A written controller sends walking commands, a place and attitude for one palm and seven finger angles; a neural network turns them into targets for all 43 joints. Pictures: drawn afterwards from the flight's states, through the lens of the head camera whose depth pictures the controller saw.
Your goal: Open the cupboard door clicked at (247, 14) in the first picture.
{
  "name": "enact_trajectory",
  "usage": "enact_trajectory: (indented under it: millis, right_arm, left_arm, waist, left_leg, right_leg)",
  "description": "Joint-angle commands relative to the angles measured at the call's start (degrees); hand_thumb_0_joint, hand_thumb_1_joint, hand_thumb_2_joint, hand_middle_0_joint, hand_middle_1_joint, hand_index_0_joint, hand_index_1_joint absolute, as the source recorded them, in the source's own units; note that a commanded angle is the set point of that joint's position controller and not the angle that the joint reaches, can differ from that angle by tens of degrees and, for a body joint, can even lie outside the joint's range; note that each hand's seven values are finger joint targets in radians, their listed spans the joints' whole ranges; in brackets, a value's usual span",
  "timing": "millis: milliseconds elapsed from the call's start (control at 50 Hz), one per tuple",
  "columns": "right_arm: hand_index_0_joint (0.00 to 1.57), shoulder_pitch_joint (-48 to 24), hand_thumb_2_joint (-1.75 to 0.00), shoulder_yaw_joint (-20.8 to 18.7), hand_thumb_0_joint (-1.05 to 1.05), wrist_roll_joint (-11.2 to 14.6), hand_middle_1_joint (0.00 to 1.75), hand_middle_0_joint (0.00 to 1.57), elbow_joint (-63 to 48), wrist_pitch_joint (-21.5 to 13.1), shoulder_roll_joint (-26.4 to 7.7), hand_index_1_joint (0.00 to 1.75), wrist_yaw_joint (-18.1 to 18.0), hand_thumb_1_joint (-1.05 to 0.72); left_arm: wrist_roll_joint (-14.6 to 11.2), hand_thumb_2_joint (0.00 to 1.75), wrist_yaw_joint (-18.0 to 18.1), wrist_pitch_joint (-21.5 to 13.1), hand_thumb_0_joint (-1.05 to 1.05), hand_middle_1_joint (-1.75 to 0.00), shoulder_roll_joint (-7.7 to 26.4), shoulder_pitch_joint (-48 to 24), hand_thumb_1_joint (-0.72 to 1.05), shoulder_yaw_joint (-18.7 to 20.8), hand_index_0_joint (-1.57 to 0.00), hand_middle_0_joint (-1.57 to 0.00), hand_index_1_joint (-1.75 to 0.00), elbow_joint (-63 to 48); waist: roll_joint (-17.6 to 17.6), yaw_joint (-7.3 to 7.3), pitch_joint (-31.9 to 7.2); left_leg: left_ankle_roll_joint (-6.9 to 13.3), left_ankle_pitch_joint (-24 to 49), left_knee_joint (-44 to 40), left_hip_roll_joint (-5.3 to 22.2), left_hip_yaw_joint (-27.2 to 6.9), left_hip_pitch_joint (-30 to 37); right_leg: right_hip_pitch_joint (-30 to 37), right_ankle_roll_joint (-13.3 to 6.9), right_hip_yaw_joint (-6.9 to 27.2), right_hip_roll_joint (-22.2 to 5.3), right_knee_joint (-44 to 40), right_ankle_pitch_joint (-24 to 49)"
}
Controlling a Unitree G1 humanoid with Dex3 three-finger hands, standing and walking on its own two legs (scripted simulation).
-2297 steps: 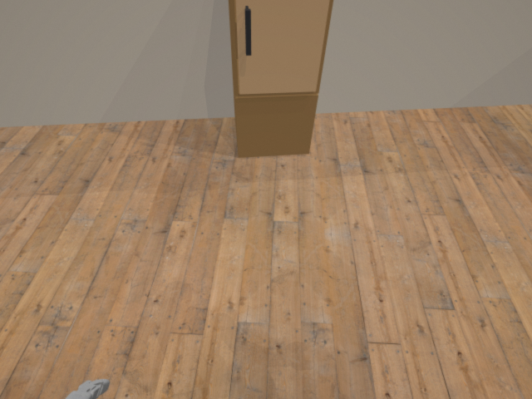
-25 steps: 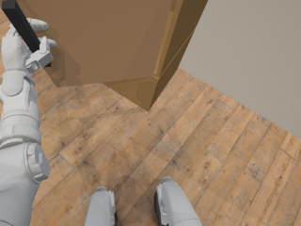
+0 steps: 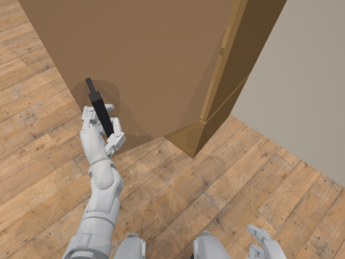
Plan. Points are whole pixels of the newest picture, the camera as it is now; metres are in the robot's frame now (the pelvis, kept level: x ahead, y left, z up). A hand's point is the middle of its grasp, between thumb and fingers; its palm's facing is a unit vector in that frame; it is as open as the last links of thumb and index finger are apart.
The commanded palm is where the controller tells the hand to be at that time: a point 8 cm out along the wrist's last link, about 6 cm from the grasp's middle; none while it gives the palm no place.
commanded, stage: pull the door open along its arc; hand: left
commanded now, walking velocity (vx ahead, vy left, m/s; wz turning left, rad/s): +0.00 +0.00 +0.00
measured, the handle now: (102, 113) +0.43 +0.17 +0.04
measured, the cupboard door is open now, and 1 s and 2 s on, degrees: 67 86 88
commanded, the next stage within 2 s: open thumb and fingers to let go in 0.40 s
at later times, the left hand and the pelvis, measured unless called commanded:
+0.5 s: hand (156, 168) +0.31 +0.04 +0.03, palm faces +0.39 -0.92 -0.03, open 6.1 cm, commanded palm +0.26 +0.08 +0.03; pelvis +0.00 -0.04 +0.01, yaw +3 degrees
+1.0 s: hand (154, 162) +0.32 +0.05 +0.03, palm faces +0.42 -0.91 -0.02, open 12.2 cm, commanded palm +0.27 +0.08 +0.03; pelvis -0.02 -0.03 +0.00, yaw +3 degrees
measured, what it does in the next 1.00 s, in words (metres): stands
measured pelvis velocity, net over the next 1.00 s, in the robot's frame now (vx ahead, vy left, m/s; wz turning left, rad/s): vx -0.02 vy -0.03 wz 0.06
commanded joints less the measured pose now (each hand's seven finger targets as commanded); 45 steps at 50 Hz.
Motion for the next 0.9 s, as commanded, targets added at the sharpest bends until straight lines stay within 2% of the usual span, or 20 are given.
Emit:
enact_trajectory:
  millis: [0, 60, 120, 160, 220, 240, 260, 340, 380, 400, 440, 480, 520, 580, 640, 660, 700, 720, 800, 880]
  right_arm:
    - [0.2, 3.8, -0.9, -3.8, 0.0, -0.9, 0.3, 0.2, -4.1, -1.7, -6.6, 0.3, -0.3, -0.9]
    - [0.2, 2.2, -0.9, -4.0, 0.0, -1.1, 0.3, 0.2, -4.2, -2.1, -5.9, 0.3, -0.9, -0.9]
    - [0.2, 0.8, -0.9, -3.9, 0.0, -1.1, 0.3, 0.2, -4.1, -2.7, -5.1, 0.3, -1.2, -0.9]
    - [0.2, -0.3, -0.9, -3.7, 0.0, -1.1, 0.3, 0.2, -3.9, -3.0, -4.9, 0.3, -1.6, -0.9]
    - [0.2, -1.6, -0.9, -3.4, 0.0, -1.2, 0.3, 0.2, -3.5, -4.0, -4.2, 0.3, -1.9, -0.9]
    - [0.2, -1.9, -0.9, -3.4, 0.0, -1.3, 0.3, 0.2, -3.9, -4.3, -4.2, 0.3, -2.1, -0.9]
    - [0.2, -2.5, -0.9, -3.2, 0.0, -1.4, 0.3, 0.2, -4.0, -4.7, -3.7, 0.3, -2.0, -0.9]
    - [0.2, -3.6, -0.9, -2.9, 0.0, -1.5, 0.3, 0.2, -4.2, -6.3, -3.1, 0.3, -2.1, -0.9]
    - [0.2, -4.5, -0.9, -2.7, 0.0, -1.6, 0.3, 0.2, -4.0, -7.0, -2.7, 0.3, -2.1, -0.9]
    - [0.2, -4.8, -0.9, -2.5, 0.0, -1.5, 0.3, 0.2, -4.0, -7.3, -2.6, 0.3, -2.1, -0.9]
    - [0.2, -5.0, -0.9, -2.6, 0.0, -1.5, 0.3, 0.2, -3.3, -7.4, -3.0, 0.3, -2.6, -0.9]
    - [0.2, -5.5, -0.9, -2.4, 0.0, -1.8, 0.3, 0.2, -1.8, -7.4, -3.0, 0.3, -3.1, -0.9]
    - [0.2, -5.9, -0.9, -2.4, 0.0, -1.9, 0.3, 0.2, -1.6, -7.6, -2.8, 0.3, -3.4, -0.9]
    - [0.2, -6.0, -0.9, -2.6, 0.0, -1.9, 0.3, 0.2, -1.6, -7.6, -2.8, 0.3, -3.6, -0.9]
    - [0.2, -5.6, -0.9, -2.9, 0.0, -1.7, 0.3, 0.2, -1.9, -7.4, -3.1, 0.3, -3.7, -0.9]
    - [0.2, -5.6, -0.9, -2.9, 0.0, -1.8, 0.3, 0.2, -2.0, -7.3, -3.1, 0.3, -3.7, -0.9]
    - [0.2, -5.4, -0.9, -2.9, 0.0, -1.8, 0.3, 0.2, -1.8, -7.2, -3.2, 0.3, -3.6, -0.9]
    - [0.2, -5.2, -0.9, -3.0, 0.0, -1.8, 0.3, 0.2, -1.5, -7.2, -3.4, 0.3, -3.6, -0.9]
    - [0.2, -5.5, -0.9, -3.0, 0.0, -1.8, 0.3, 0.2, -1.3, -7.4, -3.6, 0.3, -3.8, -0.9]
    - [0.2, -5.7, -0.9, -2.9, 0.0, -1.7, 0.3, 0.2, -1.6, -7.2, -3.6, 0.3, -3.8, -0.9]
  left_arm:
    - [4.2, 0.9, 8.3, -4.3, 0.0, -1.35, 1.3, -4.7, 0.9, -2.0, -0.4, -0.4, -1.35, -13.2]
    - [5.6, 0.9, 9.3, -4.4, 0.0, -1.35, -1.3, -2.9, 0.9, -6.3, -0.4, -0.4, -1.35, -17.0]
    - [5.9, 0.9, 9.4, -3.8, 0.0, -1.35, -4.6, 1.6, 0.9, -10.3, -0.4, -0.4, -1.35, -18.7]
    - [6.2, 0.9, 9.6, -3.7, 0.0, -1.35, -4.7, 2.5, 0.9, -11.3, -0.4, -0.4, -1.35, -19.7]
    - [7.0, 0.9, 9.7, -3.7, 0.0, -1.35, -7.1, 5.5, 0.9, -14.1, -0.4, -0.4, -1.35, -19.9]
    - [7.6, 0.9, 9.9, -3.8, 0.0, -1.35, -6.9, 6.6, 0.9, -14.5, -0.4, -0.4, -1.35, -20.8]
    - [7.8, 0.9, 9.9, -3.7, 0.0, -1.35, -8.7, 8.6, 0.9, -16.0, -0.4, -0.4, -1.35, -21.4]
    - [9.0, 0.9, 9.9, -2.7, 0.0, -1.35, -11.7, 13.9, 0.9, -19.6, -0.4, -0.4, -1.35, -22.8]
    - [9.3, 0.9, 10.1, -2.2, 0.0, -1.35, -13.1, 15.5, 0.9, -21.4, -0.4, -0.4, -1.35, -23.9]
    - [9.1, 0.9, 10.3, -1.8, 0.0, -1.35, -13.2, 15.1, 0.9, -21.4, -0.4, -0.4, -1.35, -24.0]
    - [9.5, 0.9, 11.3, -1.6, 0.0, -1.35, -10.9, 10.3, 0.9, -19.5, -0.4, -0.4, -1.35, -24.2]
    - [9.5, 0.9, 12.6, -1.5, 0.0, -1.35, -8.5, 2.5, 0.9, -16.8, -0.4, -0.4, -1.35, -21.9]
    - [8.9, 0.84, 12.7, -1.7, 0.0, -1.34, -8.9, 3.7, 0.76, -15.8, -0.39, -0.39, -1.34, -19.6]
    - [8.4, 0.75, 12.3, -2.0, 0.0, -1.31, -9.2, 2.6, 0.55, -16.0, -0.38, -0.38, -1.31, -19.4]
    - [8.2, 0.66, 11.7, -2.0, 0.0, -1.29, -8.9, 2.1, 0.34, -15.9, -0.36, -0.36, -1.29, -19.3]
    - [8.1, 0.63, 11.6, -2.0, 0.0, -1.28, -9.3, 1.7, 0.27, -16.3, -0.35, -0.35, -1.28, -19.4]
    - [8.2, 0.57, 11.3, -2.0, 0.0, -1.27, -10.6, 0.4, 0.13, -17.7, -0.35, -0.35, -1.27, -18.9]
    - [8.3, 0.54, 11.3, -2.1, 0.0, -1.26, -10.4, -0.7, 0.06, -17.6, -0.34, -0.34, -1.26, -18.2]
    - [8.4, 0.42, 11.5, -2.3, 0.0, -1.23, -10.5, -3.7, -0.22, -17.8, -0.32, -0.32, -1.23, -16.9]
    - [8.4, 0.3, 12.0, -1.9, 0.0, -1.2, -10.2, -3.2, -0.5, -16.8, -0.3, -0.3, -1.2, -15.0]
  waist:
    - [-1.0, 1.81, -22.4]
    - [-1.7, 2.02, -24.0]
    - [-3.0, 1.93, -22.5]
    - [-3.5, 1.94, -21.5]
    - [-4.1, 1.98, -18.0]
    - [-4.8, 2.28, -18.1]
    - [-3.9, 2.72, -18.5]
    - [-5.3, 2.69, -18.1]
    - [-4.7, 2.64, -17.5]
    - [-4.0, 2.6, -16.8]
    - [-4.3, 2.23, -15.9]
    - [-4.0, 1.13, -14.3]
    - [-5.7, 1.62, -14.9]
    - [-4.9, 2.14, -17.6]
    - [-5.9, 1.82, -19.1]
    - [-5.6, 2.07, -19.2]
    - [-5.7, 1.35, -18.6]
    - [-6.8, 0.85, -17.9]
    - [-6.5, 0.49, -17.1]
    - [-5.8, 1.45, -17.5]
  left_leg:
    - [0.2, 27.1, -7.6, -2.6, 2.1, 12.0]
    - [0.5, 26.7, -7.8, -2.8, 2.3, 13.4]
    - [0.7, 26.5, -8.1, -3.0, 2.5, 13.7]
    - [0.8, 25.1, -8.1, -3.1, 2.5, 13.1]
    - [0.7, 22.7, -8.5, -3.3, 2.2, 12.3]
    - [0.8, 22.7, -8.6, -3.3, 1.9, 12.1]
    - [0.8, 22.9, -8.5, -3.6, 2.2, 12.3]
    - [0.8, 22.6, -8.1, -3.7, 1.8, 11.9]
    - [0.8, 21.2, -8.0, -3.8, 1.9, 11.7]
    - [0.7, 20.2, -7.8, -4.0, 1.8, 11.5]
    - [0.7, 19.1, -7.4, -4.0, 1.2, 10.8]
    - [0.8, 16.9, -6.3, -4.1, 1.1, 9.7]
    - [0.8, 15.7, -6.0, -4.4, 1.1, 8.7]
    - [0.9, 16.5, -5.9, -4.6, 1.4, 9.3]
    - [1.1, 17.3, -5.8, -4.5, 1.4, 9.4]
    - [1.0, 17.2, -5.9, -4.5, 1.5, 9.4]
    - [1.1, 16.4, -5.9, -4.4, 1.4, 9.6]
    - [1.1, 16.1, -5.9, -4.3, 1.2, 9.4]
    - [1.2, 14.4, -5.9, -4.3, 1.1, 9.2]
    - [1.2, 13.5, -6.6, -4.4, 1.3, 8.9]
  right_leg:
    - [19.2, -3.1, -4.0, 2.0, -5.1, 27.5]
    - [21.4, -3.1, -3.5, 1.8, -5.9, 28.8]
    - [22.9, -3.0, -3.4, 1.6, -6.9, 30.3]
    - [23.2, -3.0, -2.8, 1.3, -7.5, 29.9]
    - [22.4, -3.0, -2.7, 1.0, -8.4, 27.6]
    - [22.8, -3.2, -2.6, 1.1, -8.4, 27.3]
    - [23.1, -3.2, -2.5, 0.9, -8.4, 28.0]
    - [23.4, -3.3, -2.3, 0.6, -8.7, 28.6]
    - [22.7, -3.1, -2.1, 0.4, -8.9, 27.5]
    - [22.2, -3.1, -2.0, 0.2, -9.2, 26.5]
    - [20.9, -3.2, -1.7, 0.2, -9.3, 24.0]
    - [18.4, -2.8, -0.9, -0.4, -9.6, 21.1]
    - [18.8, -2.5, -0.3, -0.5, -10.0, 19.4]
    - [20.0, -2.6, -0.2, -0.6, -9.5, 20.6]
    - [21.0, -2.4, -0.1, -0.6, -9.5, 21.9]
    - [21.0, -2.4, -0.2, -0.7, -9.3, 22.0]
    - [19.9, -2.4, -0.5, -0.6, -9.4, 20.6]
    - [19.4, -2.4, -0.5, -0.6, -9.7, 19.8]
    - [17.5, -2.5, -0.7, -0.5, -9.9, 16.4]
    - [17.3, -2.9, -0.9, -0.3, -9.9, 13.9]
